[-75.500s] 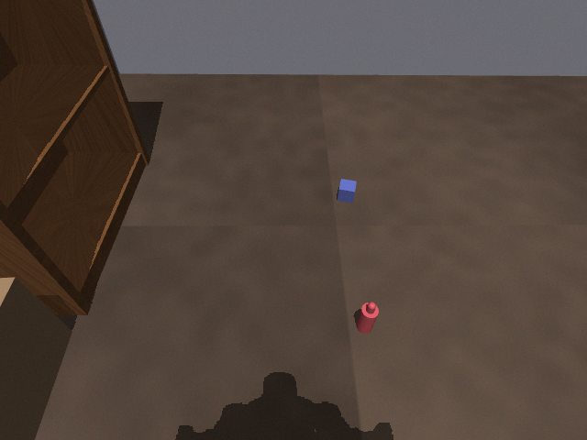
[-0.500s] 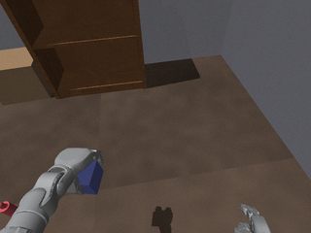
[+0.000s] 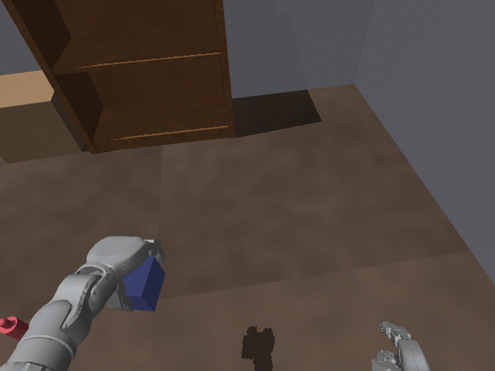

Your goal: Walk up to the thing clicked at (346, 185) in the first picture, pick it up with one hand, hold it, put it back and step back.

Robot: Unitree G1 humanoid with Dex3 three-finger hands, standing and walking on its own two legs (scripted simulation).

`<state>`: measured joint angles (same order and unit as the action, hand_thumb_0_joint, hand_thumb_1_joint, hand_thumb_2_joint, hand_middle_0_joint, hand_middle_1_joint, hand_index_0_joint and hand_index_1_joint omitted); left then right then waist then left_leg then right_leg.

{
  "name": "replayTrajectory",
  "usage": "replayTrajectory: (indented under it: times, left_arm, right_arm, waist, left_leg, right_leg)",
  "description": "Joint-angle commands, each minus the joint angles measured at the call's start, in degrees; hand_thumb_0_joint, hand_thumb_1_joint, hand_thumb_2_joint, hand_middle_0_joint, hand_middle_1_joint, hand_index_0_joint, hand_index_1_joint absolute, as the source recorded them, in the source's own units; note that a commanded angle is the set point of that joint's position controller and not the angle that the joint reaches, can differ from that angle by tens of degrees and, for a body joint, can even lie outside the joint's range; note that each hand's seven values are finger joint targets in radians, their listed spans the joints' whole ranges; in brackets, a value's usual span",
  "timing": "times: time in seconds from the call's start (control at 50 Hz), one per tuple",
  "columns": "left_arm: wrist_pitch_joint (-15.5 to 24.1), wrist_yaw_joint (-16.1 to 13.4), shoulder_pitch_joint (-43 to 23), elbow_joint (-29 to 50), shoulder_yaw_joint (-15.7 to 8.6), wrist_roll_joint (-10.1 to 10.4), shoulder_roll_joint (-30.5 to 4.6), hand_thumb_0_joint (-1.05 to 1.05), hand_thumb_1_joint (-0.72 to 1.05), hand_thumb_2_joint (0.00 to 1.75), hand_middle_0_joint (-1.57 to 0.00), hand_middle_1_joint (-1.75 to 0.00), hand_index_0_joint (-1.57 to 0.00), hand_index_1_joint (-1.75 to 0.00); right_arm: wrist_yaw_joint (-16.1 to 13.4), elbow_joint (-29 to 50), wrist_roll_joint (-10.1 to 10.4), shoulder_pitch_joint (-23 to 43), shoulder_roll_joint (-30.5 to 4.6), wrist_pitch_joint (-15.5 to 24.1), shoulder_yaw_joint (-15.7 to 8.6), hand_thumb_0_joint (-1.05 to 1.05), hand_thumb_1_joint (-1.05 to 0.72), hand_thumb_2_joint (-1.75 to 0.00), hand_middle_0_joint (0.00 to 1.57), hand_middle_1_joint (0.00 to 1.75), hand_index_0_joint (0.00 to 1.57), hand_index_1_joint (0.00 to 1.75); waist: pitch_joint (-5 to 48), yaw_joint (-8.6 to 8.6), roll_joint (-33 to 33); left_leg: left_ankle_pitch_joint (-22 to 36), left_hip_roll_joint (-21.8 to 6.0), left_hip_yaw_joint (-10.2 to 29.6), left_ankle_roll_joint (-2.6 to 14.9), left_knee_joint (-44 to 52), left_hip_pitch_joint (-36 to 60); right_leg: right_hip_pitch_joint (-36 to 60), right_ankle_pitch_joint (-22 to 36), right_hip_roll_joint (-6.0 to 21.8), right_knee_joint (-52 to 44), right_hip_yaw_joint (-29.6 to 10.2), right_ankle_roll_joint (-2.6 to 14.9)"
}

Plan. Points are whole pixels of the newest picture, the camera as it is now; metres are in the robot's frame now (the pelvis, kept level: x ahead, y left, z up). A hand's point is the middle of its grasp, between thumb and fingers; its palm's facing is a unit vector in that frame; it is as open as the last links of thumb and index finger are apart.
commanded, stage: hold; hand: left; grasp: from above
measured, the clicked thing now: (135, 282) +0.29 +0.22 -0.06
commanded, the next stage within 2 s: crouch in 0.16 s
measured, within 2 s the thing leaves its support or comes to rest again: neither
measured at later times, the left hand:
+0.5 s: hand (133, 278) +0.29 +0.22 -0.04, palm faces -0.49 -0.02 -0.87, open 10.2 cm
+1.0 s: hand (163, 288) +0.37 +0.23 -0.27, palm faces -0.39 +0.09 -0.91, open 10.2 cm
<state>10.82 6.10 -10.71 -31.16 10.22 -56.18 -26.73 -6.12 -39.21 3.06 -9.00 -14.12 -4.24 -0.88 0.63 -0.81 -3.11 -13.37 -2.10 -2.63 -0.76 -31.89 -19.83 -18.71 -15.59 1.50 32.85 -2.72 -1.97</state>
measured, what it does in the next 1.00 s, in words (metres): lowers itself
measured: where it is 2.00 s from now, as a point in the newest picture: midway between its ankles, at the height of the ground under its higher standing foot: outside the picture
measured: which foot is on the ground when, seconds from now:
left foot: down 0.00-1.00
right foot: down 0.00-1.00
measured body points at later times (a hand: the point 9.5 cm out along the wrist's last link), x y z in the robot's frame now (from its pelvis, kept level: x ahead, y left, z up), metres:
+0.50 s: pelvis +0.01 +0.00 +0.00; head +0.03 -0.02 +0.45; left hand +0.31 +0.22 +0.01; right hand +0.16 -0.26 -0.11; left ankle +0.04 +0.13 -0.73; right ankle +0.02 -0.14 -0.73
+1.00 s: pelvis -0.04 +0.01 -0.17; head +0.10 +0.03 +0.26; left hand +0.38 +0.23 -0.22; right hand +0.02 -0.28 -0.29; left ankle +0.03 +0.13 -0.73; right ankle +0.02 -0.14 -0.73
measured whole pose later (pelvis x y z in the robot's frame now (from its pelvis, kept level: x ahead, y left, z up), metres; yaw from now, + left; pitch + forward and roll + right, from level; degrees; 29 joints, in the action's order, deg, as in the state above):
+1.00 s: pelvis -0.04 +0.01 -0.17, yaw +0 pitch +28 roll -3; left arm 10.5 -18.8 -38.7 -65.6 6.7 -71.3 -26.9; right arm -1.7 -42.3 -2.2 -12.9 -14.6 -4.4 -4.3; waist 10.4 6.7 -1.8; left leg -30.1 -2.6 1.8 0.0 -85.5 -83.3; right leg -79.2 -32.5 0.4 84.0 -0.9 -2.9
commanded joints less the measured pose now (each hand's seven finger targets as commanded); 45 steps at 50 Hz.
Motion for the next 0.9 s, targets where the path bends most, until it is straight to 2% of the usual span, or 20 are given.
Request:
replayTrajectory:
  times: [0.0, 0.08, 0.12, 0.18, 0.2, 0.24, 0.28, 0.32, 0.34, 0.38, 0.46, 0.52, 0.56, 0.64, 0.68, 0.7, 0.76, 0.8, 0.84, 0.88]
  left_arm:
    - [0.4, -3.2, -18.4, 11.2, -7.9, 0.1, -13.7, 0.00, 0.59, 0.75, -0.88, -0.78, -0.93, -0.72]
    - [0.2, -3.5, -20.4, 11.1, -6.0, 0.7, -11.8, 0.00, 0.61, 0.75, -0.88, -0.79, -0.94, -0.73]
    - [0.0, -3.6, -18.9, 9.9, -5.8, 0.9, -11.3, 0.00, 0.59, 0.72, -0.88, -0.76, -0.94, -0.71]
    - [-0.5, -3.4, -18.2, 8.9, -7.3, 0.5, -13.1, 0.00, 0.57, 0.75, -0.88, -0.76, -0.93, -0.71]
    - [-0.7, -3.1, -17.0, 8.2, -5.6, 0.1, -11.2, 0.00, 0.56, 0.74, -0.86, -0.77, -0.91, -0.71]
    - [-1.0, -2.8, -17.3, 8.0, -5.4, 0.0, -11.2, 0.00, 0.59, 0.69, -0.89, -0.79, -0.96, -0.73]
    - [-1.1, -2.7, -17.4, 7.8, -5.8, 0.0, -11.7, 0.00, 0.49, 0.76, -0.81, -0.76, -0.85, -0.72]
    - [-0.7, -2.7, -16.4, 7.9, -6.3, 0.5, -11.6, 0.00, 0.50, 0.79, -0.83, -0.77, -0.86, -0.74]
    - [-0.5, -2.8, -16.5, 6.5, -5.6, 0.0, -11.0, 0.00, 0.49, 0.80, -0.84, -0.75, -0.86, -0.73]
    - [0.6, -3.6, -17.0, 6.2, -6.7, -0.4, -11.8, 0.00, 0.49, 0.78, -0.84, -0.73, -0.87, -0.71]
    - [3.8, -7.1, -20.1, 1.7, -6.7, -2.4, -10.7, 0.00, 0.47, 0.76, -0.83, -0.74, -0.86, -0.71]
    - [6.4, -11.7, -25.1, -0.5, -8.2, -5.3, -12.5, 0.00, 0.44, 0.74, -0.80, -0.74, -0.84, -0.71]
    - [6.4, -14.7, -23.5, -6.1, -7.3, -7.8, -10.3, 0.00, 0.45, 0.75, -0.81, -0.74, -0.84, -0.71]
    - [4.1, -21.1, -30.2, -13.2, -5.6, -11.8, -9.0, 0.00, 0.48, 0.79, -0.85, -0.75, -0.88, -0.73]
    - [3.0, -23.5, -35.2, -16.6, -4.6, -12.7, -8.7, 0.00, 0.50, 0.77, -0.87, -0.74, -0.89, -0.72]
    - [2.4, -24.2, -34.5, -20.1, -3.4, -12.7, -6.8, 0.00, 0.48, 0.77, -0.86, -0.72, -0.89, -0.70]
    - [1.4, -26.0, -40.5, -21.3, -5.5, -13.4, -11.1, 0.00, 0.45, 0.75, -0.83, -0.72, -0.86, -0.69]
    - [0.8, -26.8, -43.6, -21.2, -5.8, -13.4, -11.5, 0.00, 0.45, 0.75, -0.85, -0.69, -0.87, -0.67]
    - [0.3, -27.5, -46.7, -23.2, -5.0, -13.4, -9.9, 0.00, 0.47, 0.73, -0.86, -0.68, -0.88, -0.66]
    - [-0.2, -27.9, -48.0, -24.5, -6.5, -14.2, -12.3, 0.00, 0.44, 0.68, -0.84, -0.64, -0.87, -0.61]
  right_arm:
    - [-0.9, 7.6, -0.1, 5.5, -7.0, 2.2, -2.6, 0.00, -0.90, -0.90, 0.20, 0.30, 0.20, 0.30]
    - [-1.0, 7.1, -0.1, 5.4, -7.1, 2.0, -2.6, 0.00, -0.90, -0.90, 0.20, 0.30, 0.20, 0.30]
    - [-0.9, 7.1, 0.0, 5.4, -7.1, 1.9, -2.7, 0.00, -0.90, -0.90, 0.20, 0.30, 0.20, 0.30]
    - [-0.7, 7.4, 0.0, 5.7, -7.1, 1.3, -2.7, 0.00, -0.90, -0.90, 0.20, 0.30, 0.20, 0.30]
    - [-0.6, 7.6, 0.0, 5.6, -7.1, 1.1, -2.6, 0.00, -0.90, -0.90, 0.20, 0.30, 0.20, 0.30]
    - [-0.6, 7.9, 0.3, 5.7, -7.1, 0.8, -2.7, 0.00, -0.93, -0.91, 0.20, 0.30, 0.20, 0.30]
    - [-0.6, 8.1, 0.4, 5.6, -7.0, 0.5, -2.7, 0.00, -0.90, -0.90, 0.20, 0.30, 0.20, 0.30]
    - [-0.4, 8.4, 0.4, 5.6, -7.0, 0.2, -2.8, 0.00, -0.90, -0.90, 0.20, 0.30, 0.20, 0.30]
    - [-0.4, 8.4, 0.4, 5.2, -6.9, 0.1, -2.7, 0.00, -0.90, -0.90, 0.20, 0.30, 0.20, 0.30]
    - [-0.4, 8.1, 0.2, 5.1, -6.9, -0.3, -2.6, 0.00, -0.90, -0.90, 0.20, 0.30, 0.20, 0.30]
    - [-0.2, 7.5, -0.5, 4.7, -6.4, -0.9, -2.4, 0.00, -0.90, -0.90, 0.20, 0.30, 0.20, 0.30]
    - [0.6, 6.4, -1.4, 3.2, -7.2, -1.2, -3.3, 0.00, -0.91, -0.90, 0.20, 0.30, 0.20, 0.30]
    - [1.3, 6.3, -1.9, 1.7, -7.4, -1.5, -4.0, 0.00, -0.91, -0.90, 0.20, 0.30, 0.20, 0.30]
    - [3.1, 6.0, -3.0, -1.8, -8.7, -2.3, -5.2, 0.00, -0.91, -0.90, 0.20, 0.30, 0.20, 0.30]
    - [3.6, 5.1, -3.3, -2.7, -9.2, -2.2, -5.7, 0.00, -0.91, -0.90, 0.20, 0.30, 0.20, 0.30]
    - [3.8, 4.7, -3.4, -3.2, -9.2, -1.9, -5.8, 0.00, -0.91, -0.90, 0.20, 0.30, 0.20, 0.30]
    - [3.9, 3.9, -3.9, -4.8, -9.8, -1.0, -6.2, 0.00, -0.91, -0.90, 0.20, 0.30, 0.20, 0.30]
    - [3.9, 3.5, -4.3, -5.9, -10.0, -0.3, -6.5, 0.00, -0.91, -0.90, 0.20, 0.30, 0.20, 0.30]
    - [3.6, 2.6, -4.7, -6.7, -10.0, 0.4, -6.6, 0.00, -0.91, -0.90, 0.20, 0.30, 0.20, 0.30]
    - [3.5, 1.7, -5.2, -7.7, -10.6, 1.1, -6.8, 0.00, -0.91, -0.90, 0.20, 0.30, 0.20, 0.30]
  waist:
    - [15.4, -0.07, 1.1]
    - [15.7, 1.02, 1.9]
    - [14.2, 0.49, 2.5]
    - [13.8, -0.09, 2.1]
    - [13.1, 0.44, 2.6]
    - [12.9, 0.20, 2.9]
    - [12.8, 0.05, 2.6]
    - [12.7, 0.01, 2.8]
    - [12.2, 0.61, 3.4]
    - [12.0, 0.65, 3.6]
    - [11.1, 1.86, 4.4]
    - [15.6, 2.84, 2.2]
    - [17.4, 3.12, 2.7]
    - [22.6, 4.33, 0.9]
    - [24.3, 5.64, 1.2]
    - [23.6, 6.26, 2.4]
    - [28.7, 5.80, 1.3]
    - [33.0, 6.49, -0.8]
    - [34.9, 7.74, -2.5]
    - [38.0, 7.23, -3.2]
  left_leg:
    - [9.1, 2.1, 0.6, 1.09, 3.6, 10.5]
    - [9.9, 2.5, 0.0, 1.39, 3.3, 11.4]
    - [9.5, 2.4, 0.2, 1.31, 4.0, 10.8]
    - [9.9, 2.1, 0.3, 1.19, 4.5, 10.8]
    - [9.5, 2.1, 0.2, 1.33, 4.6, 10.6]
    - [9.9, 2.3, 0.1, 1.32, 4.7, 10.6]
    - [9.8, 2.4, 0.0, 1.32, 4.7, 10.1]
    - [9.8, 2.4, 0.0, 1.36, 4.6, 10.1]
    - [9.7, 2.5, 0.0, 1.46, 4.4, 9.8]
    - [8.6, 2.4, 0.0, 1.53, 3.8, 8.8]
    - [5.5, 3.0, 0.0, 1.61, -0.6, 3.3]
    - [5.1, 2.7, 0.1, 1.08, -7.9, -1.7]
    - [5.0, 2.7, 0.1, 0.90, -13.4, -6.5]
    - [3.4, 1.7, 1.1, 0.93, -21.5, -13.6]
    - [0.8, 1.6, 1.6, 1.01, -25.0, -18.0]
    - [-0.5, 1.7, 2.0, 1.10, -26.7, -20.9]
    - [-4.9, 2.2, 2.3, 1.18, -31.6, -27.8]
    - [-6.1, 2.0, 2.8, 1.29, -34.9, -29.1]
    - [-7.4, 1.4, 4.0, 1.22, -38.3, -31.6]
    - [-7.3, 1.1, 5.1, 1.27, -41.5, -34.3]
  right_leg:
    - [1.3, 7.6, -3.6, -5.4, 2.5, 2.19]
    - [1.1, 9.4, -3.3, -6.0, 2.0, 1.74]
    - [1.6, 8.7, -3.3, -6.3, 2.3, 1.91]
    - [1.9, 8.4, -3.5, -6.4, 2.6, 2.16]
    - [1.7, 8.4, -3.4, -6.4, 2.5, 2.09]
    - [1.9, 8.9, -3.3, -6.6, 2.5, 2.11]
    - [2.1, 8.9, -3.2, -6.7, 2.4, 2.13]
    - [2.0, 8.6, -3.2, -6.7, 2.3, 2.14]
    - [1.3, 9.0, -3.2, -6.6, 2.2, 2.04]
    - [0.5, 7.9, -3.1, -6.2, 2.2, 2.03]
    - [-5.4, 5.7, -2.6, -2.9, 1.9, 1.94]
    - [-12.1, 5.2, -2.9, 4.5, 2.2, 2.24]
    - [-16.7, 5.5, -3.0, 9.1, 2.3, 2.32]
    - [-26.1, 2.7, -3.4, 16.6, 3.2, 2.73]
    - [-30.8, 0.7, -3.5, 20.1, 3.6, 2.62]
    - [-33.0, -0.4, -3.5, 21.9, 3.8, 2.70]
    - [-37.1, -3.6, -3.2, 26.8, 4.0, 2.95]
    - [-41.3, -4.8, -3.3, 30.4, 4.2, 3.28]
    - [-47.1, -5.9, -3.3, 34.7, 4.6, 3.55]
    - [-50.9, -6.3, -3.3, 39.1, 5.0, 3.75]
